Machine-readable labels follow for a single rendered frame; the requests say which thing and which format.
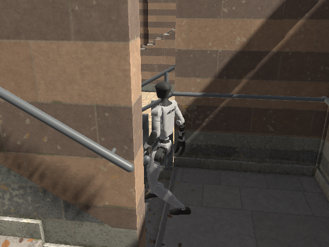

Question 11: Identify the left robot forearm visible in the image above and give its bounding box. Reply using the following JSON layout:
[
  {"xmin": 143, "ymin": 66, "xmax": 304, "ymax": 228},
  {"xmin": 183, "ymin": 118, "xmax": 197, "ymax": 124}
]
[{"xmin": 143, "ymin": 131, "xmax": 157, "ymax": 155}]

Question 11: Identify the left robot upper arm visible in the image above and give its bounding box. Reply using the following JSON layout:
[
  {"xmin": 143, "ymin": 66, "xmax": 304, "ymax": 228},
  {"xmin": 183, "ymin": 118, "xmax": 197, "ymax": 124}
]
[{"xmin": 151, "ymin": 107, "xmax": 162, "ymax": 138}]

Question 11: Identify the right robot shin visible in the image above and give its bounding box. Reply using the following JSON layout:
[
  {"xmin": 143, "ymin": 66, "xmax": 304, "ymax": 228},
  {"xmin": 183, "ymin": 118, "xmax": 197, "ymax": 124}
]
[{"xmin": 147, "ymin": 165, "xmax": 154, "ymax": 193}]

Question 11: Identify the right robot forearm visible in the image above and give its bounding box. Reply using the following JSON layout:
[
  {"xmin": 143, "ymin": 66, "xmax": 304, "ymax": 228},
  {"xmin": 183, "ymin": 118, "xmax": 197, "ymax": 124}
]
[{"xmin": 178, "ymin": 122, "xmax": 186, "ymax": 142}]

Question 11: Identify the right robot upper arm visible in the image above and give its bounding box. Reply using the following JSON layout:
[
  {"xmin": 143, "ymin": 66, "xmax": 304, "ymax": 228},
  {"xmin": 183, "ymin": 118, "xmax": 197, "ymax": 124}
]
[{"xmin": 170, "ymin": 100, "xmax": 185, "ymax": 126}]

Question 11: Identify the left robot foot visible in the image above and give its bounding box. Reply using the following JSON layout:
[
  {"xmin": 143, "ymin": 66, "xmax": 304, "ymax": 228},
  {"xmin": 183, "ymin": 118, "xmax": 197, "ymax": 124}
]
[{"xmin": 169, "ymin": 207, "xmax": 191, "ymax": 215}]

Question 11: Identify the right robot hand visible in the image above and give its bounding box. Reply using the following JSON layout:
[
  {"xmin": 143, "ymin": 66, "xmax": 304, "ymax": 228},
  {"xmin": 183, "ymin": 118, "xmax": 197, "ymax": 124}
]
[{"xmin": 175, "ymin": 141, "xmax": 186, "ymax": 155}]

